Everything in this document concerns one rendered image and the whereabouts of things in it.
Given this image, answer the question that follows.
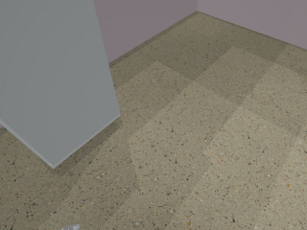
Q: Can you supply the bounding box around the fridge door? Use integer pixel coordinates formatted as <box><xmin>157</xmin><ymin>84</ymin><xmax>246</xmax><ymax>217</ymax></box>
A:
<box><xmin>0</xmin><ymin>0</ymin><xmax>120</xmax><ymax>166</ymax></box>

